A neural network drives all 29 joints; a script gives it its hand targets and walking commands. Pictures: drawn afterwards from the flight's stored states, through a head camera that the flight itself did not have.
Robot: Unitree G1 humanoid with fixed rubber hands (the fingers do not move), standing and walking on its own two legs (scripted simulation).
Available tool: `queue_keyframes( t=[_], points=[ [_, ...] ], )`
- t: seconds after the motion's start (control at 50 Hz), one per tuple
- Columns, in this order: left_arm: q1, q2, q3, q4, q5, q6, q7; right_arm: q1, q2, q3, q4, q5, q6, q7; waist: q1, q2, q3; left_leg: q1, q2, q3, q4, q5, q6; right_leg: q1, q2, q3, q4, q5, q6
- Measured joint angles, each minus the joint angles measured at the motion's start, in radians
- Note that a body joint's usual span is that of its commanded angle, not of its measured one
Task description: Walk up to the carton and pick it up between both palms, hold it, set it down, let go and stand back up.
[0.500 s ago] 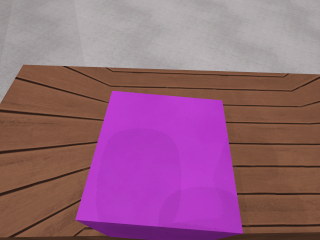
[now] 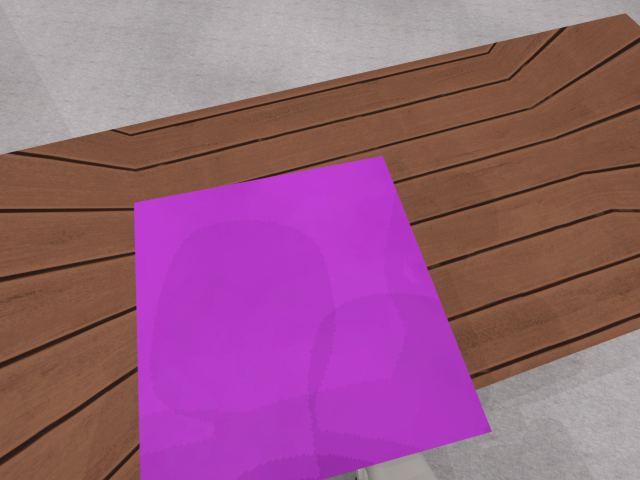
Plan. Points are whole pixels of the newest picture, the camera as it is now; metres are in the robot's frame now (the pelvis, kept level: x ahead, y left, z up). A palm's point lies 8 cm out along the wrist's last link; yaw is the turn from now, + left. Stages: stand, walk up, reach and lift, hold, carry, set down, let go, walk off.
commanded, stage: walk up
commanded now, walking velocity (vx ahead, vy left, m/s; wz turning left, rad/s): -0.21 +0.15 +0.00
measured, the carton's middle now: (297, 342) +0.25 +0.01 +0.07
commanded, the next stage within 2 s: none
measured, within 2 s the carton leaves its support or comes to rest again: neither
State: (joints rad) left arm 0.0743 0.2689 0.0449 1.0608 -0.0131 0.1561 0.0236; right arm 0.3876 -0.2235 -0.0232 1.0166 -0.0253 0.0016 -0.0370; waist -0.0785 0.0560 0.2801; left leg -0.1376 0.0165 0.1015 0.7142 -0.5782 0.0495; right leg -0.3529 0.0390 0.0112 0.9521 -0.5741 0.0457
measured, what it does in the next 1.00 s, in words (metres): steps on the spot: right foot, then left foot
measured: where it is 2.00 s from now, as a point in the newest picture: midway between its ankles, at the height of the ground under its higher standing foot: outside the picture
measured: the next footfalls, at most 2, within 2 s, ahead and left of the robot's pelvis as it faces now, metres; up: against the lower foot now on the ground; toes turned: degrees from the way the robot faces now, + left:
right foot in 0.04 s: +0.02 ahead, -0.12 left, +0.00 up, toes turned -1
left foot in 0.32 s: -0.07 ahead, +0.11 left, +0.00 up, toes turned +7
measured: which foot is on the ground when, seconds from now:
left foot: down 0.00-0.06, up 0.08-0.30, down 0.32-0.80, up 0.82-1.00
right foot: up 0.00-0.02, down 0.04-0.36, up 0.38-0.76, down 0.78-1.00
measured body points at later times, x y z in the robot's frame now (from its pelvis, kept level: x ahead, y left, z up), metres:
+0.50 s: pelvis -0.02 +0.02 +0.02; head +0.01 +0.09 +0.46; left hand -0.05 +0.27 -0.17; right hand +0.11 -0.24 -0.09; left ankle -0.11 +0.11 -0.71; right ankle -0.08 -0.15 -0.64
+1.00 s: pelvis -0.01 -0.02 +0.00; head +0.05 -0.04 +0.45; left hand +0.01 +0.26 -0.13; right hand +0.09 -0.28 -0.16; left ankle -0.18 +0.12 -0.63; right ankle -0.05 -0.10 -0.71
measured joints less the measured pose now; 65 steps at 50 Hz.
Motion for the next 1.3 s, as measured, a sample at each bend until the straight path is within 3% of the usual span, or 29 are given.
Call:
queue_keyframes(
  t=[0.04, 0.06, 0.1, 0.12, 0.16, 0.22, 0.26, 0.32, 0.34, 0.38, 0.44, 0.48, 0.6, 0.76, 0.82, 0.86, 0.92, 0.98, 1.06, 1.14, 1.2, 1.22, 1.26, 1.3],
  points=[
    [-0.017, -0.017, -0.003, 0.006, -0.005, -0.006, 0.002, 0.022, -0.009, -0.001, 0.013, 0.002, 0.014, 0.001, 0.0, 0.017, 0.011, -0.019, -0.015, 0.0, 0.016, -0.005, -0.003, 0.017, -0.03, -0.035, -0.149, 0.047, -0.02],
    [-0.031, -0.034, -0.005, 0.006, -0.005, -0.022, 0.002, 0.029, -0.017, -0.004, 0.019, 0.005, 0.027, 0.003, -0.001, 0.048, 0.016, -0.048, -0.012, -0.02, 0.055, -0.017, -0.006, 0.018, -0.036, -0.063, -0.187, 0.139, -0.035],
    [-0.043, -0.064, -0.008, -0.017, -0.007, -0.068, 0.005, 0.024, -0.038, -0.01, 0.018, 0.011, 0.05, 0.005, -0.001, 0.108, 0.021, -0.117, -0.025, -0.096, 0.224, -0.055, -0.034, 0.004, -0.052, -0.128, -0.144, 0.121, -0.054],
    [-0.031, -0.066, -0.005, -0.031, -0.006, -0.088, 0.006, 0.008, -0.045, -0.011, 0.013, 0.015, 0.06, 0.008, 0.026, 0.104, 0.006, -0.122, -0.043, -0.11, 0.291, -0.091, -0.042, -0.006, -0.067, -0.131, -0.115, 0.094, -0.058],
    [0.015, -0.055, 0.001, -0.038, 0.006, -0.101, 0.013, -0.081, -0.058, -0.015, -0.005, 0.03, 0.063, 0.022, 0.075, 0.069, -0.028, -0.103, -0.049, -0.127, 0.365, -0.124, -0.053, -0.004, -0.065, -0.114, -0.121, 0.087, -0.064],
    [0.057, -0.022, 0.002, -0.028, 0.03, -0.09, 0.032, -0.235, -0.056, -0.017, -0.062, 0.037, 0.032, 0.028, 0.089, -0.021, -0.088, -0.099, -0.038, -0.154, 0.361, -0.154, -0.076, 0.008, -0.087, -0.129, -0.144, 0.1, -0.069],
    [0.065, -0.013, -0.001, -0.029, 0.041, -0.101, 0.029, -0.33, -0.066, -0.02, -0.09, 0.031, 0.03, 0.02, 0.122, -0.063, -0.106, -0.087, -0.019, -0.151, 0.266, -0.141, -0.098, 0.025, -0.097, -0.14, -0.164, 0.11, -0.065],
    [0.096, -0.006, -0.004, -0.023, 0.047, -0.118, 0.02, -0.392, -0.082, 0.004, -0.037, 0.026, 0.129, 0.027, 0.171, -0.112, -0.117, -0.061, 0.002, -0.13, 0.048, -0.068, -0.122, 0.049, -0.095, -0.148, -0.199, 0.135, -0.053],
    [0.112, 0.0, -0.003, -0.018, 0.044, -0.12, 0.015, -0.389, -0.071, 0.002, -0.021, 0.033, 0.128, 0.022, 0.186, -0.136, -0.109, -0.039, -0.001, -0.116, -0.015, 0.061, -0.107, 0.057, -0.098, -0.139, -0.202, 0.14, -0.047],
    [0.164, 0.017, 0.0, 0.0, 0.027, -0.116, 0.006, -0.381, -0.027, 0.003, -0.013, 0.038, 0.1, 0.015, 0.21, -0.201, -0.099, 0.022, -0.018, -0.06, -0.074, 0.12, -0.06, 0.055, -0.106, -0.08, -0.167, 0.139, -0.036],
    [0.206, 0.006, -0.006, 0.011, 0.012, -0.083, 0.007, -0.326, -0.003, 0.004, -0.027, 0.027, 0.053, 0.014, 0.154, -0.163, -0.14, 0.03, 0.031, -0.077, -0.06, 0.08, -0.032, 0.055, -0.042, -0.043, -0.039, -0.015, -0.034],
    [0.202, 0.008, -0.003, 0.009, 0.014, -0.085, -0.006, -0.298, 0.006, 0.01, -0.028, 0.025, 0.048, 0.007, 0.155, -0.14, -0.153, 0.045, 0.059, -0.052, -0.067, 0.075, -0.031, 0.05, -0.016, 0.001, 0.065, -0.014, -0.035],
    [0.103, 0.035, 0.006, -0.03, 0.019, -0.087, -0.02, -0.21, 0.017, 0.02, -0.036, 0.018, 0.026, 0.009, 0.1, -0.083, -0.14, 0.038, 0.069, -0.019, -0.051, 0.069, -0.029, 0.062, -0.017, 0.067, 0.132, 0.045, -0.008],
    [0.035, 0.02, -0.004, -0.005, -0.002, -0.012, -0.001, -0.056, -0.005, 0.01, -0.001, -0.006, 0.014, 0.02, 0.016, -0.015, -0.08, 0.007, 0.034, 0.012, 0.012, 0.03, -0.039, 0.102, -0.046, -0.041, -0.149, 0.008, 0.014],
    [0.013, -0.029, -0.006, 0.004, 0.001, -0.042, 0.006, -0.007, -0.032, 0.002, 0.022, 0.015, 0.028, 0.029, -0.02, 0.074, -0.051, -0.031, 0.054, -0.054, 0.089, 0.006, -0.056, 0.14, -0.026, -0.113, -0.22, 0.118, -0.055],
    [0.017, -0.041, -0.008, -0.015, -0.002, -0.079, 0.001, 0.0, -0.034, 0.004, 0.015, 0.024, 0.051, 0.02, -0.004, 0.08, -0.073, -0.068, 0.027, -0.075, 0.21, -0.056, -0.059, 0.118, -0.051, -0.138, -0.194, 0.087, -0.075],
    [0.045, -0.039, -0.014, -0.035, 0.007, -0.118, 0.004, -0.069, -0.039, -0.006, 0.006, 0.03, 0.063, 0.018, 0.036, 0.034, -0.101, -0.071, -0.032, -0.13, 0.389, -0.087, -0.054, 0.112, -0.09, -0.145, -0.162, 0.055, -0.083],
    [0.078, -0.037, -0.023, -0.046, 0.014, -0.13, 0.014, -0.176, -0.052, -0.013, -0.023, 0.019, 0.061, 0.019, 0.074, -0.011, -0.124, -0.073, -0.049, -0.172, 0.451, -0.07, -0.068, 0.121, -0.104, -0.158, -0.166, 0.05, -0.088],
    [0.125, -0.029, -0.031, -0.04, 0.029, -0.146, 0.015, -0.331, -0.065, -0.019, -0.08, 0.021, 0.065, 0.01, 0.113, -0.059, -0.127, -0.08, -0.03, -0.179, 0.326, -0.079, -0.102, 0.135, -0.099, -0.182, -0.182, 0.053, -0.092],
    [0.178, -0.005, -0.027, -0.028, 0.036, -0.154, 0.008, -0.364, -0.051, -0.002, -0.051, 0.033, 0.124, 0.016, 0.151, -0.122, -0.102, -0.091, -0.014, -0.122, 0.129, -0.064, -0.121, 0.138, -0.087, -0.205, -0.193, 0.057, -0.093],
    [0.235, 0.014, -0.025, 0.0, 0.026, -0.14, 0.001, -0.372, -0.002, -0.001, -0.035, 0.039, 0.093, 0.012, 0.181, -0.197, -0.069, -0.039, -0.026, -0.053, 0.009, 0.1, -0.061, 0.137, -0.097, -0.161, -0.152, 0.048, -0.082],
    [0.25, 0.017, -0.026, 0.008, 0.018, -0.128, -0.001, -0.369, 0.017, 0.001, -0.037, 0.035, 0.078, 0.01, 0.175, -0.215, -0.073, -0.026, -0.027, -0.04, -0.006, 0.099, -0.047, 0.115, -0.097, -0.14, -0.11, 0.049, -0.073],
    [0.242, 0.007, -0.03, 0.002, 0.011, -0.097, 0.004, -0.339, 0.027, 0.003, -0.046, 0.034, 0.05, 0.012, 0.132, -0.183, -0.092, -0.036, 0.001, -0.071, 0.004, 0.082, -0.035, 0.097, -0.054, -0.107, -0.041, -0.031, -0.057],
    [0.209, 0.002, -0.025, -0.015, 0.009, -0.098, -0.004, -0.32, 0.029, 0.004, -0.042, 0.035, 0.048, 0.006, 0.137, -0.151, -0.11, -0.035, 0.026, -0.057, -0.011, 0.08, -0.034, 0.078, -0.029, -0.039, 0.061, -0.054, -0.047]
  ],
)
